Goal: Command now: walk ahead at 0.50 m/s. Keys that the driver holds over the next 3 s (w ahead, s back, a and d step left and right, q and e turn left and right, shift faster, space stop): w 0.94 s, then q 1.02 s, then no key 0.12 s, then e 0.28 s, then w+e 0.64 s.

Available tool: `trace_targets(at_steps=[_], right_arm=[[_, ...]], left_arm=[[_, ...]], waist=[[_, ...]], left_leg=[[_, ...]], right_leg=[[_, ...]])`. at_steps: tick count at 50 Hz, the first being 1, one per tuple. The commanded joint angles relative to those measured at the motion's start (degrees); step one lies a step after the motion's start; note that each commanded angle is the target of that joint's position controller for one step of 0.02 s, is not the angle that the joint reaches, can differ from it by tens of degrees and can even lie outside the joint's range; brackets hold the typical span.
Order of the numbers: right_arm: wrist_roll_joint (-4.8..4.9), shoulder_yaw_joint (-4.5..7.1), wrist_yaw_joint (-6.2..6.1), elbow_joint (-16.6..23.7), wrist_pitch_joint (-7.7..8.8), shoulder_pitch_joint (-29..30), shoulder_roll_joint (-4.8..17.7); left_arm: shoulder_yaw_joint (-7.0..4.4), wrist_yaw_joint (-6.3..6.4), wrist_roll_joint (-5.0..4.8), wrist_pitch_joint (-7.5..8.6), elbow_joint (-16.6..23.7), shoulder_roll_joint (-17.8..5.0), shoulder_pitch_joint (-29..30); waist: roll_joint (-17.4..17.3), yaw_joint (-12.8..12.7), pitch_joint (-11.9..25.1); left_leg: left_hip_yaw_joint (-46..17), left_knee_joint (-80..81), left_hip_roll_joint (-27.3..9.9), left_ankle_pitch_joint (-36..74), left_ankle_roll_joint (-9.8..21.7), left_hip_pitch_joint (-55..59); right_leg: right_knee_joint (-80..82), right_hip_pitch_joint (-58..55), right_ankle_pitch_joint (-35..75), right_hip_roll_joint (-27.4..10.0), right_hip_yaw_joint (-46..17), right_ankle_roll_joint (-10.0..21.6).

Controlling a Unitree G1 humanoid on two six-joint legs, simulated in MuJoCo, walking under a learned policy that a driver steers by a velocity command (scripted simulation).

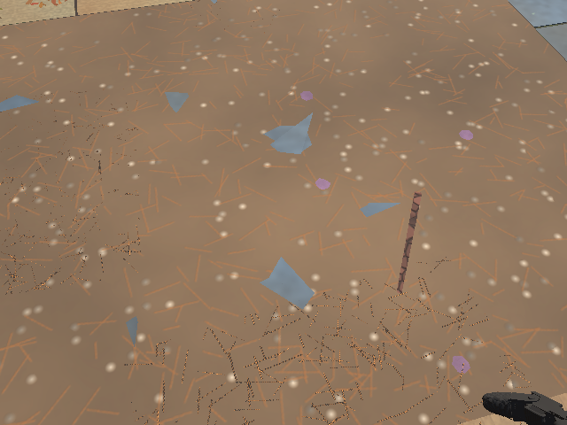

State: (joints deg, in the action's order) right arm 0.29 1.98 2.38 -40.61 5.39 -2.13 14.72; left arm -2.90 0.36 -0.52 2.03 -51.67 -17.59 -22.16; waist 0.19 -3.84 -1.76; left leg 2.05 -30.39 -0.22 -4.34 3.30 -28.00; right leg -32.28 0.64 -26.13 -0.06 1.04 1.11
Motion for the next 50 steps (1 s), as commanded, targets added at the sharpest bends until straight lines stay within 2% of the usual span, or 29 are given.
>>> trace_targets(at_steps=[1,2,3,4,5,6,8,11,15,18,20,22,23,24,25,26,27,28,29,30,31,33,35,38,42,45,47,48,50], right_arm=[[0.34,4.26,-0.85,-2.57,-0.29,-23.6,12.48],[0.37,3.43,-1.01,-2.15,-0.27,-19.37,10.53],[0.13,3.06,-1.1,-1.56,-0.35,-15.49,9.44],[-0.23,2.62,-0.92,-1.44,-0.3,-12.65,7.91],[-0.74,2.19,-0.85,-1.3,0.0,-11.06,6.63],[-0.75,2.2,-0.72,-1.44,0.21,-10.36,6.47],[-0.27,2.5,-0.76,-2.43,0.86,-10.47,7.48],[-0.23,2.94,-1.54,-4.01,0.8,-12.1,9.19],[0.26,3.06,-2.12,-5.94,0.23,-15.11,10.43],[0.72,3.24,-2.2,-7.99,-0.43,-18.39,11.15],[0.95,3.44,-2.42,-8.97,-1.07,-19.05,11.45],[1.03,3.75,-2.71,-9.52,-1.71,-18.69,12.06],[1.05,3.85,-2.82,-9.51,-2.02,-17.76,12.44],[1.0,3.66,-2.92,-9.41,-2.38,-16.75,12.03],[0.3,2.73,-3.05,-8.85,-2.51,-17.25,9.81],[-0.19,0.9,-2.67,-7.37,-1.58,-23.34,4.16],[0.0,0.7,-2.41,-8.23,-0.38,-22.81,4.38],[1.65,2.14,-1.9,-7.14,0.51,-18.58,9.58],[2.23,2.14,-1.83,-5.98,0.89,-14.48,9.9],[1.45,2.21,-2.06,-5.64,0.81,-12.3,9.4],[0.85,2.53,-2.3,-5.93,0.25,-12.75,8.96],[0.52,2.27,-2.45,-6.98,-1.03,-14.9,6.71],[0.18,2.16,-2.72,-6.43,-1.73,-13.31,5.91],[-0.28,2.03,-2.64,-4.73,-1.54,-7.75,5.35],[0.15,1.26,-1.76,-2.87,-0.8,-0.13,3.68],[0.57,1.0,-0.89,-1.2,-0.4,4.51,3.76],[0.71,1.01,-0.21,-0.14,-0.07,6.27,4.28],[0.56,1.1,0.13,-0.17,0.08,5.59,4.71],[0.01,1.98,0.48,-1.78,0.27,-0.03,6.76]], left_arm=[[0.24,-0.51,-0.26,3.05,4.68,-4.26,-2.64],[-0.81,-0.91,-1.83,3.93,6.6,-7.76,2.65],[-0.68,-0.82,-1.88,4.28,7.48,-7.4,6.05],[-0.86,-0.68,-0.9,4.18,7.74,-6.87,7.71],[-1.12,-0.65,-0.48,3.61,7.43,-6.45,6.58],[-0.96,-0.67,-0.41,2.94,6.95,-5.32,5.19],[-0.61,-0.45,-0.14,1.79,6.84,-3.52,4.8],[-0.35,-0.27,0.4,1.53,8.78,-2.82,10.52],[0.24,-1.02,0.15,2.28,10.54,-1.38,18.21],[0.28,-1.77,-0.35,2.64,12.19,-1.75,22.85],[0.11,-2.38,-0.43,2.9,13.17,-2.48,24.32],[-0.25,-2.81,-0.34,3.16,13.18,-3.59,22.99],[-0.71,-2.82,-0.27,3.27,12.49,-4.49,20.13],[-1.75,-2.58,-0.06,3.29,10.47,-6.09,13.6],[-3.16,-2.05,0.17,3.19,7.85,-9.2,4.08],[-4.56,-1.7,1.12,2.82,6.91,-15.1,-2.24],[-3.71,-1.92,0.16,2.52,6.32,-11.94,-4.05],[-2.54,-1.95,-0.07,2.61,6.82,-8.97,-0.44],[-2.06,-1.86,0.14,2.61,7.77,-7.5,3.7],[-1.64,-2.01,0.58,2.72,8.05,-6.05,7.12],[-1.16,-2.09,1.07,3.12,8.35,-4.41,9.26],[-1.15,-2.21,1.03,3.69,7.98,-4.06,10.23],[-1.5,-1.93,0.8,4.18,6.94,-5.29,9.15],[-1.78,-1.11,0.62,3.86,5.32,-6.26,6.54],[-1.92,-0.41,0.02,3.31,3.31,-7.19,3.09],[-2.1,-0.27,-0.28,2.52,1.27,-7.51,-0.15],[-2.34,-0.06,-0.48,1.84,0.3,-7.8,-0.95],[-2.44,0.15,-0.34,1.47,0.18,-7.96,0.15],[-2.76,0.66,0.07,0.83,0.45,-8.78,2.27]], waist=[[-12.39,10.55,23.42],[-9.4,10.15,14.18],[-5.07,8.52,9.19],[-3.05,6.9,5.16],[-4.43,4.87,4.38],[-5.16,3.79,4.13],[-4.74,2.74,2.95],[-3.49,3.81,0.5],[-3.22,6.61,-0.88],[-3.29,8.31,-1.86],[-3.64,8.06,-2.31],[-4.32,6.6,-1.46],[-4.84,4.72,0.14],[-4.28,1.16,3.98],[-2.0,-2.46,11.09],[10.16,-1.43,19.88],[15.31,-2.36,23.25],[10.57,-2.3,15.59],[7.1,-1.0,9.56],[4.01,0.55,5.02],[4.86,2.52,3.53],[5.5,4.33,3.17],[4.39,4.65,1.92],[2.92,3.32,0.47],[2.96,0.59,-1.33],[2.73,-0.95,-2.75],[3.03,-0.78,-3.15],[3.38,0.2,-2.95],[5.06,3.34,1.48]], left_leg=[[-43.03,11.15,-21.69,-13.22,15.4,51.88],[-34.66,12.6,-19.84,-12.93,12.77,44.7],[-27.88,13.8,-17.57,-8.31,11.3,36.61],[-23.22,15.73,-15.44,-3.16,10.69,29.41],[-20.07,17.41,-13.85,0.12,10.14,24.91],[-18.3,19.12,-13.02,1.48,10.35,22.1],[-14.7,21.63,-12.54,4.42,11.21,18.51],[-10.7,23.73,-11.7,6.03,11.05,18.14],[-5.93,23.91,-9.66,5.3,8.67,19.21],[-6.39,22.37,-11.72,4.03,8.36,23.71],[-7.12,20.26,-13.68,5.29,7.65,27.74],[-7.65,17.31,-14.97,9.66,6.6,30.66],[-7.05,13.94,-14.54,16.34,5.85,31.13],[-4.97,6.15,-12.19,24.5,4.57,30.01],[-2.49,-6.62,-8.99,21.71,2.71,23.61],[0.87,-29.21,-0.84,1.94,-1.61,1.09],[-5.95,-39.47,3.41,-28.44,-2.31,-9.16],[-8.78,-44.28,-0.23,-26.8,-1.23,-14.94],[-6.92,-43.0,-3.32,-21.76,-0.43,-15.59],[-5.86,-39.35,-5.47,-17.24,-0.54,-13.99],[-6.38,-35.96,-7.34,-13.9,-0.67,-10.47],[-6.03,-33.31,-8.02,-10.9,-1.62,-6.06],[-5.7,-29.41,-8.33,-7.26,-2.78,-7.87],[-5.4,-19.53,-8.26,1.5,-4.07,-11.31],[-3.02,-6.53,-5.99,10.58,-4.1,-8.49],[-2.75,-1.74,-4.92,10.05,-3.45,-9.37],[-3.15,0.48,-4.53,6.99,-2.25,-10.16],[-2.89,1.79,-3.98,5.33,-1.38,-9.38],[-0.72,2.59,-0.89,3.52,0.51,-0.35]], right_leg=[[-41.29,38.88,-6.97,2.13,-7.97,0.68],[-42.78,42.99,-3.44,-1.01,-7.76,1.36],[-40.27,41.98,1.71,-3.97,-5.87,1.43],[-36.57,40.28,5.1,-5.7,-5.08,0.95],[-34.26,36.64,7.61,-7.29,-5.51,0.65],[-32.85,34.11,8.79,-7.68,-5.36,0.1],[-29.57,33.29,10.47,-8.24,-4.57,-1.15],[-20.3,36.73,18.83,-8.61,-4.1,-2.66],[-5.93,34.0,30.26,-6.35,-2.06,-2.53],[-0.97,34.21,30.85,-5.24,-1.88,-1.82],[1.33,35.08,27.84,-4.93,-2.47,-0.42],[2.78,32.65,23.61,-4.15,-2.02,1.15],[3.65,28.17,22.02,-2.89,-0.74,2.1],[5.02,19.01,22.13,-1.03,1.1,3.49],[3.25,4.15,23.64,-3.66,-1.44,5.71],[4.45,-18.75,16.57,-18.02,-24.84,14.06],[13.92,-22.77,8.38,-22.08,-42.04,16.97],[15.47,-17.05,3.01,-20.81,-36.84,14.51],[16.5,-9.16,4.89,-18.85,-29.57,12.82],[18.5,-1.31,9.53,-16.6,-24.04,12.12],[20.16,3.74,14.0,-14.69,-20.14,11.29],[23.01,8.39,19.46,-12.94,-15.75,11.65],[24.73,9.21,24.15,-12.68,-12.53,12.42],[25.68,7.07,28.01,-11.86,-8.8,11.83],[26.28,6.02,26.8,-10.31,-4.69,10.19],[24.75,1.03,27.13,-12.3,-4.84,10.29],[22.63,-3.1,29.6,-14.18,-5.41,9.83],[20.52,-4.88,34.74,-14.45,-4.49,9.01],[12.94,-6.62,51.75,-13.47,-2.29,6.66]])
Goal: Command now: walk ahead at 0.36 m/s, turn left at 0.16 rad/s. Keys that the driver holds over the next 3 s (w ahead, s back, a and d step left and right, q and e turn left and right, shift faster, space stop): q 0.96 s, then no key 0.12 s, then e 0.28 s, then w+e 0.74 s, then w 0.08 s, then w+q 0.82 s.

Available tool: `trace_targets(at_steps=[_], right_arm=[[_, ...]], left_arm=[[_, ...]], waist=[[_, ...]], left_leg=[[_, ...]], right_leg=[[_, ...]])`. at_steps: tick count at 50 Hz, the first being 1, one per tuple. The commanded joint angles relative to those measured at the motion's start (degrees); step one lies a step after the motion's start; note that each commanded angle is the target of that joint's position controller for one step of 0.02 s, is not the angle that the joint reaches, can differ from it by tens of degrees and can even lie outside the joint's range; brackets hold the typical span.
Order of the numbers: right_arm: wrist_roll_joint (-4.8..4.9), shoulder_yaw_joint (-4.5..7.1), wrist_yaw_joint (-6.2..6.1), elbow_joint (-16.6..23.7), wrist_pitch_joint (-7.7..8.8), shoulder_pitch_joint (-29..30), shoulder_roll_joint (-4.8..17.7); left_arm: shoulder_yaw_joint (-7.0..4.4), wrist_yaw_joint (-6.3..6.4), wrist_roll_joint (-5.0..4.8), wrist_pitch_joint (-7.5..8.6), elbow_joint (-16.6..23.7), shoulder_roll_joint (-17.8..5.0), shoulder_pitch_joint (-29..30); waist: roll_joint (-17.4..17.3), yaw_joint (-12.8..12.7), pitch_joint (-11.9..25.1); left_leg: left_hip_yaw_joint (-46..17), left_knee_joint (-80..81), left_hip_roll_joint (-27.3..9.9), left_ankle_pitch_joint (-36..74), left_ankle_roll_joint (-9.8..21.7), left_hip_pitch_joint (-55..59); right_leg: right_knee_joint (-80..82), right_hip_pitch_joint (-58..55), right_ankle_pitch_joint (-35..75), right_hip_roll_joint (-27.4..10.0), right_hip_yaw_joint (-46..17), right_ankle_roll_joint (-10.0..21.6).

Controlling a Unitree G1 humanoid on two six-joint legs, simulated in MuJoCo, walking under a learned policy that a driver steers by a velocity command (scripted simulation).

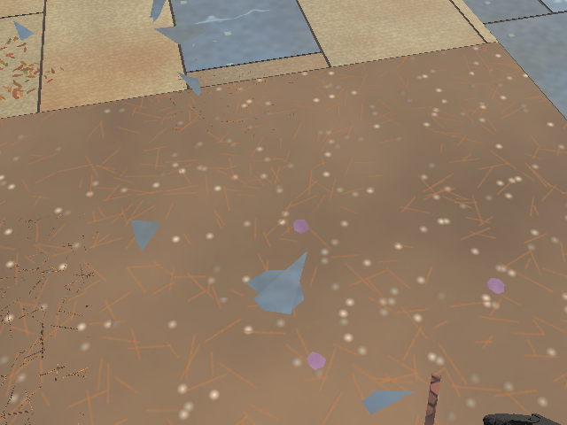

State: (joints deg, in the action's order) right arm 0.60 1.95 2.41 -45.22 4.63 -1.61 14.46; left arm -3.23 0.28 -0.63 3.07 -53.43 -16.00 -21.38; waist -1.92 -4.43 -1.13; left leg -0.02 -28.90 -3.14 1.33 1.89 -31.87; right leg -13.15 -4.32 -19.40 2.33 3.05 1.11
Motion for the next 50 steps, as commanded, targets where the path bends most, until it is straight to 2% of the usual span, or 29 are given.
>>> trace_targets(at_steps=[1,2,3,4,5,6,7,8,11,17,19,22,24,25,26,27,28,29,30,31,35,41,43,45,46,47,48,49,50], right_arm=[[-0.69,3.09,0.34,0.4,1.13,-7.91,8.8],[-1.03,4.14,-0.1,-1.14,1.02,-13.94,12.01],[-1.73,5.08,-0.65,-1.15,0.35,-17.69,17.31],[-0.58,4.31,-0.52,-1.24,-0.24,-18.48,14.49],[-0.11,3.72,-0.5,-0.14,-0.66,-15.9,12.41],[-0.04,3.52,-0.76,0.98,-0.89,-11.19,11.29],[-0.2,3.2,-0.95,1.66,-1.15,-8.17,10.18],[-0.49,3.15,-1.21,1.96,-1.29,-6.67,9.7],[-1.4,3.78,-1.52,2.57,-1.77,-5.11,10.94],[-0.01,4.49,-3.57,2.91,-3.71,-5.89,12.26],[0.03,4.57,-3.96,2.91,-4.42,-6.22,12.31],[0.08,4.64,-4.19,3.2,-5.34,-6.66,12.19],[0.63,4.3,-4.45,4.07,-5.95,-5.17,11.42],[0.7,3.74,-4.66,4.36,-6.22,-6.41,9.65],[-0.08,2.81,-4.59,4.44,-6.38,-10.02,5.73],[0.33,3.68,-4.53,6.33,-5.77,-9.88,8.17],[-0.14,5.04,-4.44,4.84,-5.53,-11.54,12.91],[0.38,5.82,-4.42,3.81,-5.99,-11.99,14.02],[0.47,5.86,-4.78,2.8,-6.91,-12.73,12.75],[0.3,5.67,-4.83,3.1,-7.59,-12.34,11.73],[1.06,4.38,-4.05,6.82,-7.93,-6.95,7.84],[0.62,4.02,-2.31,9.42,-8.17,-5.73,8.01],[0.61,4.4,-1.64,9.6,-8.58,-6.65,8.49],[0.53,5.04,-1.34,8.2,-8.69,-10.7,8.75],[0.5,6.05,-1.94,7.63,-8.61,-13.18,11.38],[0.2,7.68,-3.16,8.68,-8.37,-14.8,19.16],[-1.93,6.98,-2.43,9.91,-6.92,-14.72,18.39],[-2.29,6.33,-2.15,9.68,-5.69,-12.78,16.3],[-1.43,5.77,-2.49,9.5,-5.01,-9.51,14.23]], left_arm=[[-2.24,1.01,0.3,-0.58,2.57,-9.89,2.74],[-1.69,1.39,1.13,-0.56,3.5,-8.71,1.57],[0.08,0.89,3.04,0.35,4.78,-3.62,-4.75],[0.65,0.32,2.11,1.29,3.39,-3.22,-6.9],[-0.68,-0.06,0.27,1.84,4.31,-8.15,-2.1],[-0.74,0.23,-0.66,1.79,6.15,-8.27,3.42],[-1.01,0.9,-0.11,1.25,6.38,-8.26,5.82],[-1.44,1.58,0.68,0.36,6.95,-8.48,6.19],[-1.38,2.57,1.06,-1.57,7.47,-6.14,4.05],[-1.51,2.9,1.08,-2.7,9.89,-5.82,10.86],[-1.46,2.67,0.85,-2.57,10.89,-5.78,13.41],[-1.63,2.08,0.52,-1.48,11.6,-6.39,14.16],[-1.94,1.51,0.32,-0.5,10.7,-6.62,10.53],[-2.53,1.5,0.73,-0.23,10.37,-8.7,8.88],[-3.2,1.99,1.72,-0.64,11.16,-12.57,9.28],[-3.59,1.64,3.81,-1.24,11.28,-14.04,10.34],[-2.85,1.57,3.48,-1.14,12.71,-10.84,12.23],[-2.24,1.67,2.74,-1.13,13.28,-8.27,14.3],[-2.04,1.74,2.01,-1.3,13.76,-7.53,15.75],[-1.92,1.91,1.28,-1.52,13.61,-7.29,16.35],[-2.29,2.77,1.61,-2.65,12.47,-8.26,13.53],[-3.71,1.99,0.75,-3.21,12.12,-11.68,14.26],[-3.99,1.59,-0.08,-3.15,11.74,-12.31,14.61],[-3.87,1.45,-1.09,-3.15,10.89,-11.33,14.67],[-3.31,1.05,-0.39,-3.04,9.44,-8.96,11.08],[-1.65,0.55,3.13,-3.03,12.05,-4.28,11.44],[-2.28,1.11,2.26,-2.75,14.19,-6.42,17.37],[-2.91,1.51,0.73,-2.94,14.05,-8.57,18.72],[-3.23,1.88,0.25,-3.17,13.23,-8.93,17.7]], waist=[[6.46,7.7,5.48],[3.13,9.45,11.18],[-9.76,6.57,19.36],[-12.49,7.31,26.91],[-6.25,8.36,22.54],[-3.21,7.58,14.62],[0.77,6.43,9.21],[0.72,4.74,7.49],[-3.23,2.04,7.2],[-4.24,3.98,8.0],[-5.2,4.84,6.64],[-6.48,5.01,6.14],[-6.42,2.29,6.45],[-4.36,2.19,7.24],[8.24,5.0,9.42],[20.19,5.75,7.08],[14.46,5.62,7.17],[10.77,6.08,6.36],[8.67,6.57,5.75],[8.97,6.15,4.57],[12.06,3.19,3.85],[13.19,2.34,5.64],[13.07,3.09,5.07],[11.06,5.52,5.3],[4.13,5.64,6.16],[-16.2,4.0,6.97],[-12.39,8.13,9.49],[-7.08,7.74,7.79],[-5.63,5.93,5.78]], left_leg=[[2.94,2.76,4.32,1.3,3.35,13.32],[-1.2,1.45,0.65,15.99,5.22,26.49],[-20.92,-3.38,-13.37,32.75,14.4,49.35],[-35.45,2.3,-19.85,33.09,21.21,55.16],[-29.68,3.97,-16.65,27.45,18.57,49.04],[-23.24,5.29,-13.91,24.55,16.29,40.67],[-19.23,7.33,-11.79,23.27,14.99,31.88],[-17.57,9.15,-10.43,21.29,14.14,25.06],[-14.98,11.89,-7.88,18.49,14.31,15.73],[-17.52,12.44,-5.25,-2.71,11.58,14.05],[-19.62,12.37,-4.59,-9.68,10.94,13.77],[-23.77,9.45,-4.5,-7.23,10.32,16.26],[-25.11,5.34,-2.67,-2.81,8.05,16.82],[-23.52,1.36,-0.19,-6.84,5.26,14.32],[-15.0,-11.9,6.18,-24.68,1.7,8.28],[-7.98,-21.85,11.78,-38.69,-0.94,-2.4],[-9.44,-31.94,7.94,-37.1,-2.63,-2.85],[-8.79,-35.88,7.24,-33.44,-3.7,-3.21],[-7.85,-38.12,6.41,-30.65,-5.02,-3.5],[-7.31,-39.96,5.81,-28.15,-6.12,-4.55],[-2.7,-31.56,3.85,-23.78,-8.14,-4.16],[2.15,-15.39,2.0,-22.6,-6.01,7.86],[3.22,-9.13,2.22,-20.38,-4.15,11.0],[4.4,2.54,3.98,-11.28,-0.78,19.71],[-1.17,7.1,1.77,-1.37,1.75,28.34],[-23.27,6.45,-14.62,23.06,9.56,38.16],[-29.58,8.08,-19.48,22.13,19.24,32.53],[-24.36,9.49,-16.64,15.6,17.73,30.01],[-19.86,9.7,-13.09,9.82,14.11,28.22]], right_leg=[[-15.15,-0.52,52.07,-13.17,-1.89,4.67],[-26.74,6.44,44.25,-9.97,0.81,1.76],[-48.25,27.91,11.52,-2.69,2.0,-2.49],[-60.89,36.89,-18.83,2.18,-4.79,-4.06],[-64.14,39.47,-17.07,-1.49,-8.73,-3.39],[-62.46,41.83,-13.35,-3.58,-7.23,-3.08],[-59.38,41.41,-10.21,-5.18,-6.58,-3.41],[-55.84,37.75,-7.47,-6.51,-7.04,-3.49],[-48.54,31.41,-4.47,-5.41,-6.52,-4.39],[-34.53,30.57,5.24,-3.27,-7.94,-5.81],[-30.21,29.65,5.37,-2.38,-8.33,-5.94],[-23.3,27.01,2.84,-0.95,-8.5,-5.55],[-11.55,20.44,8.76,-0.96,-7.65,-4.24],[-6.92,14.63,13.81,-5.55,-9.8,-2.51],[-6.06,8.16,24.57,-18.9,-20.47,2.32],[-4.41,9.26,33.98,-26.0,-32.65,11.72],[-5.16,9.61,35.3,-26.16,-30.22,13.69],[-6.44,10.15,34.81,-22.69,-23.72,11.55],[-7.07,10.12,32.05,-19.59,-19.0,9.45],[-7.07,10.45,31.51,-18.77,-16.7,9.15],[-5.35,8.0,30.7,-17.44,-10.35,10.52],[-6.07,9.38,30.24,-20.0,-5.66,10.68],[-7.78,9.77,28.33,-20.78,-5.07,9.57],[-13.6,13.55,23.25,-19.17,-1.89,5.37],[-21.69,20.37,14.76,-16.15,2.36,0.78],[-41.07,37.99,-16.22,-7.91,6.87,-5.54],[-51.61,42.65,-21.29,-3.66,-2.76,-6.11],[-55.06,42.69,-17.13,-5.07,-5.15,-5.23],[-54.01,42.65,-11.83,-6.0,-5.79,-4.49]])
Over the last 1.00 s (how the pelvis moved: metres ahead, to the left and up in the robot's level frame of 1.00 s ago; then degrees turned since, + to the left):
0.54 -0.03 0.01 1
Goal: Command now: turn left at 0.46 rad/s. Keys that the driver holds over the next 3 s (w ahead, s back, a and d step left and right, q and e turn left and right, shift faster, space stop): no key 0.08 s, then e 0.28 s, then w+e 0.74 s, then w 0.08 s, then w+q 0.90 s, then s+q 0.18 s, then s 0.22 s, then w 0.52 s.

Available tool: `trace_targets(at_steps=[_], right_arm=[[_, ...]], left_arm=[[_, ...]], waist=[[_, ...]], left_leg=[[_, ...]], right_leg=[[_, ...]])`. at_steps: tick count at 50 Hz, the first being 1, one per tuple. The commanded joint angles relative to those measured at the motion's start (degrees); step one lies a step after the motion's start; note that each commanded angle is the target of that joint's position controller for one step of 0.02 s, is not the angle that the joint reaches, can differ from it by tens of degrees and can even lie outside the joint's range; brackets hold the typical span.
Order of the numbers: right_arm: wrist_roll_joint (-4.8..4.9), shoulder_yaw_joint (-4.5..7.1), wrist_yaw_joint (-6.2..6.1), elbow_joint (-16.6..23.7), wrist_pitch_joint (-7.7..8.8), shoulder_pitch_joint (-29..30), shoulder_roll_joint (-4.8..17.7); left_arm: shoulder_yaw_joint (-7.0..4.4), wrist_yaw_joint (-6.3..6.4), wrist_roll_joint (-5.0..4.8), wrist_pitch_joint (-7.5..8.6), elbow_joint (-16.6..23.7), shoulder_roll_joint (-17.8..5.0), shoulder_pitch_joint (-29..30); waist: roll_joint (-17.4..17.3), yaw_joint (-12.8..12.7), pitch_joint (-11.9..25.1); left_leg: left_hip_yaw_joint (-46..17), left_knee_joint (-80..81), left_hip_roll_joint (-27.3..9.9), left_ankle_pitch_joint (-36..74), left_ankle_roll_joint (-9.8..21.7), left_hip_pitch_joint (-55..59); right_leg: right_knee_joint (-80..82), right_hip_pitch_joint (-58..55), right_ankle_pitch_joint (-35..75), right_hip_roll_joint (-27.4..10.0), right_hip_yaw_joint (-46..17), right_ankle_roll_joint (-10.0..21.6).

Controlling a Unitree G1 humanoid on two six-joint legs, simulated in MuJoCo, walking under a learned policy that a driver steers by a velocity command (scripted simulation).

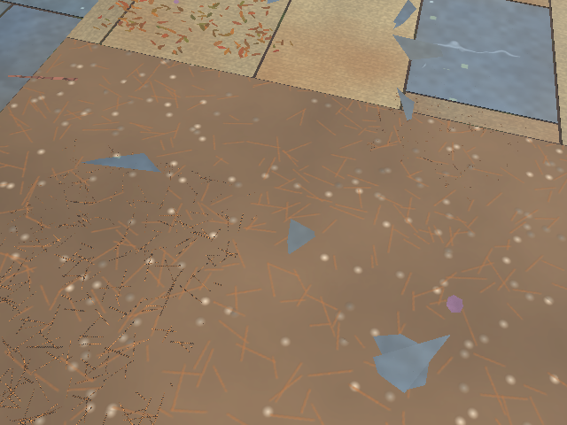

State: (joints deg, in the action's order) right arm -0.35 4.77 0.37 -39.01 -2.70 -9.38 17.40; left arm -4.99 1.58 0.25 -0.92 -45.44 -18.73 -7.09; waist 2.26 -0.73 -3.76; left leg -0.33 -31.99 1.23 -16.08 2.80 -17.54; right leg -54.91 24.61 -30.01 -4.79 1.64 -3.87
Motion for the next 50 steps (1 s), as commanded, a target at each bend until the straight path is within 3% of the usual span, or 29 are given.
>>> trace_targets(at_steps=[1,2,5,8,9,11,13,15,17,18,19,20,21,22,23,24,26,29,31,32,33,34,35,36,37,39,41,45,50], right_arm=[[0.42,2.13,-0.85,3.44,2.37,0.8,8.89],[0.73,1.51,-1.21,3.44,2.31,2.22,7.91],[-0.23,0.13,-1.84,2.74,2.6,2.25,5.32],[-0.86,-1.24,-2.01,0.83,3.09,3.26,2.44],[-1.19,-1.31,-1.91,0.04,3.15,3.16,2.75],[-1.58,-0.98,-1.56,-1.43,3.14,2.55,4.69],[-0.95,-0.36,-1.48,-2.16,2.86,3.11,6.95],[0.02,0.03,-1.84,-2.64,2.44,3.79,7.88],[0.63,0.48,-2.34,-3.68,2.21,1.81,8.04],[-0.02,0.67,-2.63,-3.32,2.44,0.52,7.49],[-0.74,0.67,-2.85,-2.5,2.59,0.43,6.15],[-0.92,0.44,-2.84,-1.54,2.62,3.88,4.47],[-0.51,0.16,-2.48,-0.12,2.84,7.35,2.47],[0.46,0.04,-1.85,0.67,3.34,8.72,1.35],[1.45,0.42,-1.12,1.39,4.07,9.49,2.39],[2.13,0.88,-0.5,1.41,4.95,8.78,3.58],[1.93,0.92,0.47,0.95,6.59,8.58,3.92],[1.71,0.74,1.43,-1.53,7.9,3.75,2.23],[1.9,1.68,1.02,-4.41,7.74,-3.54,3.78],[1.61,2.4,0.33,-5.83,7.71,-10.38,6.06],[0.13,3.02,-0.29,-5.71,7.65,-14.52,11.06],[-1.13,3.07,0.14,-5.13,8.09,-11.46,13.01],[0.03,2.04,-0.07,-4.28,8.55,-7.7,8.95],[0.65,1.37,-0.32,-4.16,8.8,-6.19,6.72],[0.39,1.09,-0.53,-4.12,8.87,-5.33,6.17],[-0.26,0.68,-0.88,-4.88,9.01,-6.84,5.09],[-0.46,0.54,-0.96,-5.74,9.14,-9.15,4.87],[-0.25,0.43,-1.15,-6.36,8.43,-9.88,6.0],[0.88,0.73,-1.35,-8.15,7.39,-13.4,8.13]], left_arm=[[-1.7,1.11,-0.28,0.51,3.79,-6.21,2.07],[-1.84,1.35,0.11,0.27,3.32,-6.3,0.8],[-1.58,0.94,-0.41,0.32,2.32,-5.02,-1.95],[-0.05,0.27,-0.22,0.09,1.46,-1.96,-1.54],[0.32,-0.02,-0.18,0.07,1.45,-1.62,-1.0],[0.26,-0.34,-0.54,0.04,1.8,-3.2,-0.25],[-0.13,-0.37,-1.02,0.08,2.41,-5.12,-0.13],[-0.1,-0.44,-1.05,0.34,2.33,-4.99,-1.7],[-0.07,-0.63,-0.43,0.65,2.57,-5.65,-2.8],[-0.68,-0.55,-0.21,0.71,3.06,-8.42,-2.64],[-1.18,-0.5,-1.07,0.52,2.15,-9.3,-4.0],[-1.36,-0.57,-1.78,0.55,1.61,-8.37,-6.25],[-1.53,-0.51,-1.8,0.8,0.93,-8.48,-9.04],[-1.56,-0.37,-1.54,1.38,0.73,-8.89,-10.8],[-1.55,-0.15,-0.95,2.38,0.88,-8.91,-11.45],[-1.51,0.09,-0.84,3.27,1.35,-8.95,-10.53],[-1.44,0.29,-1.81,3.28,2.46,-8.44,-7.82],[-1.7,0.5,-2.06,1.63,4.61,-9.22,-3.54],[-0.95,0.43,-1.64,1.17,5.93,-6.44,-3.0],[0.08,0.22,-1.46,1.42,6.87,-2.71,-2.12],[1.31,0.14,-1.65,2.02,9.03,1.97,-2.73],[0.53,0.0,-2.95,2.88,10.98,-1.78,-3.79],[-0.37,-0.28,-3.07,3.15,9.75,-4.88,-4.14],[-0.75,-0.63,-2.52,3.24,8.42,-5.45,-4.72],[-0.75,-0.89,-2.02,3.54,7.65,-4.6,-4.95],[-0.43,-1.93,-2.04,3.92,7.81,-2.89,-3.59],[-0.06,-2.57,-2.19,3.85,9.14,-1.44,-1.94],[0.96,-3.61,-2.12,3.8,13.24,0.45,4.31],[1.83,-5.83,-2.14,4.07,16.85,1.44,11.2]], waist=[[-8.62,1.31,7.96],[-9.79,0.48,7.69],[-9.78,-0.4,9.5],[-9.58,0.21,8.66],[-10.03,0.85,7.89],[-10.25,1.98,5.7],[-9.61,2.03,3.46],[-8.17,0.81,2.99],[-5.71,0.1,3.77],[-1.04,1.62,5.21],[4.71,2.69,7.7],[6.82,0.96,7.8],[9.45,-0.82,6.08],[11.57,-1.93,3.4],[12.51,-2.58,1.17],[11.24,-1.71,0.46],[7.71,-0.72,1.29],[7.16,2.35,4.23],[5.1,5.37,5.62],[-0.88,7.86,6.96],[-15.1,7.6,8.0],[-16.91,4.71,3.8],[-12.27,3.34,-1.47],[-9.97,2.86,-3.14],[-8.55,2.48,-2.5],[-8.15,3.5,-1.4],[-7.18,4.24,-0.22],[-6.44,5.37,-2.08],[-5.64,6.6,-4.09]], left_leg=[[-17.06,12.68,-15.24,23.8,10.56,13.13],[-15.24,12.9,-14.0,25.14,9.94,10.98],[-12.18,13.45,-12.68,26.31,10.16,10.69],[-9.2,14.24,-11.56,20.02,8.98,9.8],[-8.86,14.82,-11.6,17.4,9.05,8.43],[-9.9,15.56,-12.57,12.66,9.76,6.57],[-11.69,14.77,-13.92,11.24,10.26,6.52],[-11.92,12.49,-14.51,15.0,9.81,7.81],[-9.89,9.27,-12.92,17.09,6.9,9.27],[-6.78,5.34,-9.64,14.48,4.52,8.37],[-1.19,2.67,-4.3,5.4,1.93,6.72],[3.43,-2.67,-0.1,-5.58,-0.49,3.47],[4.13,-7.62,3.03,-12.73,-1.32,-3.38],[1.95,-11.68,3.98,-16.59,-0.92,-9.36],[-2.0,-18.01,1.98,-19.03,-0.33,-14.51],[-4.41,-20.47,-0.06,-18.47,0.21,-17.67],[-3.69,-13.05,-1.14,-15.21,-0.05,-15.41],[0.89,1.56,2.06,-2.03,-1.94,3.21],[1.79,8.24,1.7,6.05,-3.11,16.55],[-6.13,11.03,-5.39,0.36,-1.79,25.27],[-28.96,18.74,-19.47,-15.07,4.04,29.85],[-41.49,23.28,-26.44,-26.65,10.04,22.67],[-36.68,23.99,-24.53,-28.77,9.71,20.78],[-28.86,23.65,-21.18,-21.86,7.42,19.74],[-22.43,23.57,-18.8,-13.39,5.59,19.43],[-11.66,23.25,-15.44,2.78,3.77,19.29],[-6.02,22.96,-14.59,11.19,4.29,19.66],[1.53,24.17,-14.12,17.7,4.91,17.82],[7.66,22.17,-16.09,27.94,4.4,20.78]], right_leg=[[-10.92,13.19,2.39,0.5,-4.68,0.37],[-11.07,11.02,5.54,0.88,-4.36,-0.13],[-8.96,6.68,10.6,1.6,-4.0,-0.81],[5.21,0.27,13.2,-0.35,-4.3,-1.18],[9.04,-2.67,12.96,-0.48,-3.89,-1.12],[13.41,-5.78,10.98,0.14,-2.65,-0.71],[15.96,-5.37,9.02,1.05,-1.76,0.1],[20.73,-6.18,11.82,1.87,-0.86,1.19],[27.31,-8.84,24.99,1.46,-2.16,3.12],[25.49,-10.87,38.98,-0.9,-5.63,4.82],[26.02,-11.69,35.96,-2.34,-9.52,8.22],[29.72,-11.76,22.71,-4.69,-15.26,12.09],[34.86,-13.39,6.76,-7.94,-23.77,16.12],[40.29,-14.47,-5.02,-11.01,-31.77,18.97],[43.29,-15.52,-10.18,-13.69,-36.98,20.43],[43.68,-16.58,-10.06,-14.27,-37.71,20.12],[42.66,-17.03,-4.81,-10.88,-31.93,16.98],[40.03,-8.22,2.49,-3.61,-23.26,13.91],[34.56,-0.82,1.53,0.12,-20.66,11.24],[23.13,7.3,-0.39,3.69,-16.92,8.26],[5.52,18.52,-3.94,9.63,-11.58,5.54],[-4.2,23.72,-3.19,5.46,-13.43,5.5],[-8.47,26.79,2.33,2.78,-13.42,5.61],[-9.28,26.79,7.24,1.91,-12.7,5.49],[-9.16,25.68,11.6,0.98,-12.29,5.38],[-9.6,23.89,18.15,0.14,-10.21,4.99],[-8.65,24.03,21.66,0.05,-8.57,4.05],[4.41,21.89,28.62,0.03,-4.79,2.9],[16.36,16.85,28.37,1.66,1.76,5.74]])
Over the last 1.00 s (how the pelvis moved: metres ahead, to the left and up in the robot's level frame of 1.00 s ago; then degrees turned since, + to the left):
0.15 0.04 0.00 32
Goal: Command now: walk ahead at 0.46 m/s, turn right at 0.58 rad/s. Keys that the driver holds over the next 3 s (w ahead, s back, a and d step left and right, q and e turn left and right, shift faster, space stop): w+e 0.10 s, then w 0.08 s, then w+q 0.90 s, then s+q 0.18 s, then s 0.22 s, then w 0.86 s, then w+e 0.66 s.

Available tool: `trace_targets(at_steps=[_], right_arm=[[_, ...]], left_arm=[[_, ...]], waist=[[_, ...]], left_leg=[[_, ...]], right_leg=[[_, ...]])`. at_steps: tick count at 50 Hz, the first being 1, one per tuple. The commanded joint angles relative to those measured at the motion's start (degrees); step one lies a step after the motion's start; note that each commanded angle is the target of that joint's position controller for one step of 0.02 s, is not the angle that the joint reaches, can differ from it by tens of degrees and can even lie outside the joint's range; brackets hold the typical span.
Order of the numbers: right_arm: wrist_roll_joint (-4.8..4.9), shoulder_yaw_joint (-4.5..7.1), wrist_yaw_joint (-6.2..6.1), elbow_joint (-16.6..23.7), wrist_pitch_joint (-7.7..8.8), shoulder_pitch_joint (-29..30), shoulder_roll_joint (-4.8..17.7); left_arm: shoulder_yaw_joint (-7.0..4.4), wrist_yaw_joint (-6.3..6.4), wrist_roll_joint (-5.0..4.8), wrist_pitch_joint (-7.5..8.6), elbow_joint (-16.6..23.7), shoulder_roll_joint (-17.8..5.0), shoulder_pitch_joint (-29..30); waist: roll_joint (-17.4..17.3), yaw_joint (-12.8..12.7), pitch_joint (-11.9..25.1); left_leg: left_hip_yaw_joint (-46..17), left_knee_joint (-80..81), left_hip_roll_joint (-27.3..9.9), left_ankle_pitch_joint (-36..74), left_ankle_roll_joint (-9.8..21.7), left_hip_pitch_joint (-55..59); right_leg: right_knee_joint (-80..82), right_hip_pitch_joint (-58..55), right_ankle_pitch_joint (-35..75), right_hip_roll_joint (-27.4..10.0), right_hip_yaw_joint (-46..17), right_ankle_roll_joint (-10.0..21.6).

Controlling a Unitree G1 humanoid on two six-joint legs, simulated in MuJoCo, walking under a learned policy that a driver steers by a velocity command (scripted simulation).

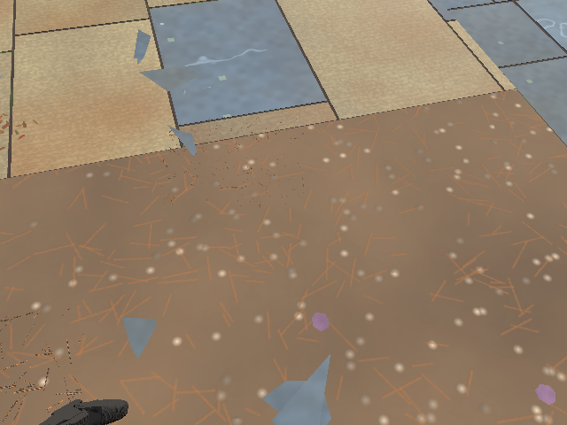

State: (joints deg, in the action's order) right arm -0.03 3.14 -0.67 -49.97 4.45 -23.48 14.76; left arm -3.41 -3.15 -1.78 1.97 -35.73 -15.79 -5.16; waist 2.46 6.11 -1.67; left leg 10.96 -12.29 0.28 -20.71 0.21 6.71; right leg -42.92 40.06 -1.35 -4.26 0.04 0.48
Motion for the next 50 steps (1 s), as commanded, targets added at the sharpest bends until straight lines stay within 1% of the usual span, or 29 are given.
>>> trace_targets(at_steps=[1,3,4,5,6,7,8,9,10,11,13,16,20,22,27,29,31,32,33,34,35,36,37,38,39,40,43,47,50], right_arm=[[0.66,2.49,-0.38,2.75,-0.07,0.83,11.48],[0.92,3.1,-0.95,2.89,-0.8,0.81,13.69],[0.93,3.35,-1.23,3.09,-1.22,1.12,14.51],[1.24,3.2,-1.44,3.73,-1.24,2.34,14.28],[-0.05,2.0,-1.33,4.86,-0.6,0.71,10.96],[-0.51,-0.57,-0.17,7.84,1.12,-4.39,4.11],[1.49,1.01,0.87,8.27,3.23,2.03,10.78],[3.37,1.17,1.1,10.29,3.74,7.05,11.33],[2.87,0.79,0.66,10.13,3.68,7.66,10.0],[1.75,1.03,0.29,8.93,2.97,7.0,9.91],[1.38,1.09,0.44,7.12,1.01,3.03,9.01],[0.95,0.73,0.07,7.31,-0.8,4.71,7.1],[1.1,0.46,0.55,8.84,-0.25,11.16,6.18],[1.28,0.03,1.21,9.85,0.2,14.87,5.17],[1.36,-0.59,3.33,13.72,0.54,21.79,4.26],[1.2,-0.45,4.29,15.29,0.52,22.4,4.62],[1.04,0.65,4.51,15.61,0.0,18.34,6.84],[1.04,1.91,4.29,14.71,-0.27,12.3,9.22],[1.25,3.58,3.58,13.05,-0.48,3.33,12.35],[0.79,5.48,2.55,12.3,-0.88,-3.4,19.11],[1.46,4.77,2.67,13.15,-0.43,-2.69,17.86],[0.96,3.58,2.56,13.21,-0.48,-2.58,13.56],[0.95,3.06,2.35,13.43,-0.48,0.35,11.6],[1.06,2.67,2.28,14.1,-0.6,4.32,10.6],[0.74,2.09,2.11,14.97,-0.61,7.27,8.99],[0.22,1.9,1.92,15.8,-0.72,8.9,8.83],[0.46,2.4,1.1,15.43,-0.45,9.91,10.4],[1.22,2.97,0.04,13.94,-1.05,7.57,11.9],[1.55,3.17,-0.18,12.67,-1.71,4.21,12.26]], left_arm=[[-0.05,-1.39,-0.13,1.15,7.54,-2.22,9.09],[-1.36,-1.45,0.17,0.71,7.36,-4.83,5.2],[-2.65,-1.21,0.05,0.37,6.03,-7.26,-1.41],[-4.44,-0.36,-0.07,-0.06,3.73,-10.27,-11.15],[-5.41,1.19,0.03,-0.98,1.69,-13.2,-18.56],[-5.31,1.44,0.16,-0.13,3.38,-17.41,-14.9],[-3.92,1.41,1.03,0.21,3.08,-11.66,-17.11],[-3.18,1.26,1.41,0.86,1.97,-9.78,-14.79],[-2.55,1.09,1.22,1.49,1.55,-8.27,-10.87],[-1.8,1.1,1.56,2.06,1.66,-5.83,-7.52],[-1.55,1.07,2.33,3.01,1.1,-5.02,-5.38],[-1.88,1.06,2.26,4.5,-1.79,-6.48,-6.53],[-1.73,1.96,2.59,4.61,-3.86,-6.68,-8.13],[-1.83,2.25,2.44,4.58,-4.71,-7.6,-9.22],[-2.29,2.82,1.67,2.91,-7.67,-8.79,-13.53],[-2.54,3.35,1.4,1.78,-7.9,-9.61,-13.42],[-2.97,4.17,1.32,0.84,-7.3,-11.5,-12.05],[-2.98,4.61,1.42,0.34,-7.02,-11.98,-11.56],[-2.57,5.06,1.32,0.28,-6.55,-11.47,-10.73],[-0.78,4.83,2.61,1.51,-4.06,-6.45,-15.56],[0.69,3.57,3.09,3.6,-3.32,-3.94,-16.29],[-0.56,2.41,0.66,5.26,-2.3,-8.82,-10.58],[-0.24,2.03,-0.41,6.1,-0.68,-8.83,-6.82],[-0.12,2.28,0.67,6.37,-0.39,-8.15,-5.59],[-0.67,2.61,1.93,5.96,-0.56,-8.79,-5.74],[-0.82,2.61,2.3,5.28,-0.52,-8.63,-6.81],[-0.24,3.12,2.82,3.69,-0.73,-6.6,-8.12],[0.93,3.12,2.67,3.76,1.2,-4.1,0.89],[0.55,2.45,1.56,4.4,2.28,-5.25,5.28]], waist=[[-6.53,-1.28,-5.13],[-9.67,-5.0,-0.23],[-10.43,-8.95,3.91],[-9.02,-14.47,8.73],[-1.54,-16.12,13.75],[11.48,-9.07,22.53],[3.5,-14.05,25.01],[1.97,-13.06,15.19],[-3.51,-9.61,8.54],[-3.26,-7.43,6.19],[-0.82,-4.54,4.4],[-0.69,-4.33,1.06],[-0.47,-7.03,-1.03],[-0.6,-8.83,-1.86],[-1.2,-11.63,-3.78],[-0.44,-10.71,-2.86],[2.36,-7.53,1.84],[2.86,-3.99,5.8],[1.17,1.23,10.53],[-9.95,0.65,18.68],[-14.85,-1.24,26.33],[-9.7,1.71,22.79],[-6.28,0.66,14.7],[-1.4,-2.16,8.57],[-1.53,-4.28,5.61],[-3.21,-5.94,4.34],[-4.68,-7.53,3.06],[-6.71,-4.06,2.01],[-7.81,-2.06,2.48]], left_leg=[[-2.3,0.02,-15.39,41.94,6.51,-2.32],[-0.34,-9.16,-15.91,64.97,5.61,0.22],[0.07,-17.95,-15.94,70.86,5.15,-0.9],[1.04,-30.08,-14.48,67.39,3.67,-7.71],[-0.23,-47.63,-11.46,34.44,1.98,-23.91],[-7.48,-69.16,0.63,-11.67,-0.56,-45.46],[-17.96,-71.97,-1.36,-8.69,0.28,-49.8],[-16.77,-69.5,-3.62,-4.17,1.15,-51.77],[-15.91,-64.06,-6.59,0.06,1.16,-49.51],[-15.78,-59.83,-8.73,2.35,0.75,-45.9],[-15.87,-57.04,-10.29,4.93,-0.21,-39.53],[-15.22,-51.86,-10.61,10.15,-2.07,-41.56],[-15.5,-37.37,-8.69,25.4,-1.89,-44.22],[-13.89,-30.43,-7.28,30.4,-1.25,-43.26],[-12.22,-22.5,-5.45,26.01,1.17,-49.64],[-9.96,-21.27,-3.78,19.5,2.76,-49.29],[-6.21,-21.9,0.23,12.71,5.06,-41.31],[-5.29,-21.54,2.47,11.44,6.63,-32.87],[-7.61,-17.91,2.7,15.92,9.17,-17.97],[-30.84,-19.09,-11.55,16.78,17.61,6.08],[-58.59,-9.81,-20.47,11.38,25.95,18.3],[-52.96,-7.38,-18.55,6.74,22.38,17.35],[-44.71,-6.63,-16.42,7.93,19.72,9.37],[-38.96,-5.51,-14.04,13.33,18.0,-0.43],[-34.98,-4.07,-12.13,19.13,17.25,-7.43],[-33.54,-2.59,-10.86,22.2,17.4,-12.39],[-28.21,-0.72,-8.59,28.67,17.58,-20.48],[-23.29,-2.01,-3.93,22.53,13.49,-24.83],[-27.27,-4.31,-5.28,16.52,12.1,-22.07]], right_leg=[[5.75,-1.35,-1.87,2.5,4.69,2.63],[5.9,-9.69,-6.92,6.69,7.54,5.44],[6.47,-18.29,-8.26,8.58,7.77,7.33],[10.39,-33.19,-4.52,9.65,6.22,9.88],[10.79,-51.96,-6.34,1.03,-7.47,12.76],[18.75,-67.96,-15.98,-15.51,-43.73,24.88],[25.71,-65.45,-21.12,-16.04,-46.04,23.09],[26.66,-56.96,-18.2,-14.0,-36.51,20.11],[27.48,-46.28,-10.99,-11.69,-28.37,17.92],[28.07,-39.37,-4.59,-9.39,-22.31,16.54],[31.46,-30.66,0.62,-7.4,-16.14,16.08],[34.6,-26.37,5.7,-6.68,-8.78,15.27],[35.55,-28.91,6.46,-3.89,-0.45,11.51],[36.43,-30.6,5.51,-4.37,1.65,10.13],[33.08,-44.15,11.44,-8.91,3.44,9.63],[28.84,-48.2,21.76,-10.15,4.34,8.79],[20.0,-49.59,42.72,-9.98,6.02,7.25],[11.13,-48.02,48.69,-9.18,7.21,6.18],[-1.95,-40.25,43.55,-7.19,8.96,3.99],[-24.04,-17.77,14.16,-0.74,9.35,0.48],[-37.91,-1.52,-31.55,9.81,-1.48,-1.41],[-39.98,5.19,-28.98,5.6,-7.93,-0.07],[-36.11,6.88,-24.52,2.93,-6.84,0.8],[-29.76,5.1,-21.4,0.74,-5.79,0.67],[-25.21,1.32,-19.33,-0.87,-5.42,0.0],[-23.63,-1.95,-18.24,-1.26,-5.22,-0.86],[-15.81,-5.09,-14.82,-1.1,-3.11,-4.02],[3.06,-10.37,1.73,2.12,-1.86,-5.45],[10.47,-13.07,5.72,4.22,-2.94,-5.09]])
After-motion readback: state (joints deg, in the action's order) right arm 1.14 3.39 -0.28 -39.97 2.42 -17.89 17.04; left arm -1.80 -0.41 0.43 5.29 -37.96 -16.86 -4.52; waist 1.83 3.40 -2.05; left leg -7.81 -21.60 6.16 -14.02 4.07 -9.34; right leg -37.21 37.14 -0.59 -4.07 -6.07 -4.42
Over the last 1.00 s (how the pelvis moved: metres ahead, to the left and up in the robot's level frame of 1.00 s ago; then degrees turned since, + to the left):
0.18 -0.01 0.00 -24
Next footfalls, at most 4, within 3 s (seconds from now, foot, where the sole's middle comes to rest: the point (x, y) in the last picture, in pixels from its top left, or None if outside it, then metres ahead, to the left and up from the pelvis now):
0.12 right None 0.24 -0.12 -0.77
0.66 left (227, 384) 0.57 0.08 -0.77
1.12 right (281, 269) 0.87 -0.08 -0.77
1.58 left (198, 316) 0.75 0.14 -0.77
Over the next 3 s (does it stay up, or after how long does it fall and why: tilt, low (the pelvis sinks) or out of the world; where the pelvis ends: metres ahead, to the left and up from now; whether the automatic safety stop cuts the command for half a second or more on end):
stays up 1.31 0.25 -0.01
